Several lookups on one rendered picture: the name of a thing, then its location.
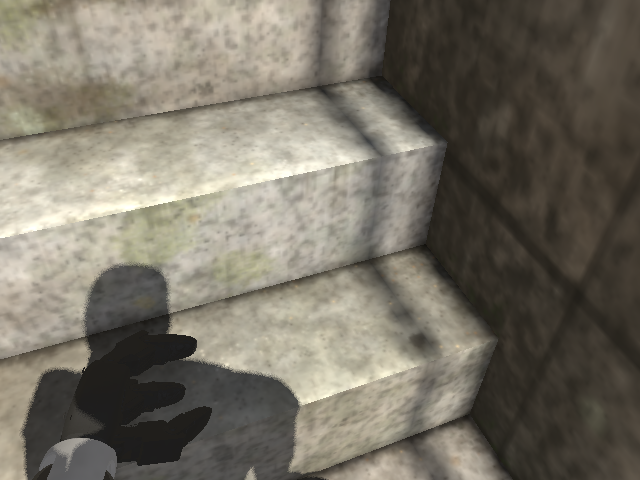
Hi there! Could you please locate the robot left forearm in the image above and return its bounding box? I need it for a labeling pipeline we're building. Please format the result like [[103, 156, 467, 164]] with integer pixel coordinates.
[[32, 438, 117, 480]]

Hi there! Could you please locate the robot left hand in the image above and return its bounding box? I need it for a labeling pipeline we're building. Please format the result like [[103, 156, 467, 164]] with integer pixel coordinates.
[[60, 330, 212, 466]]

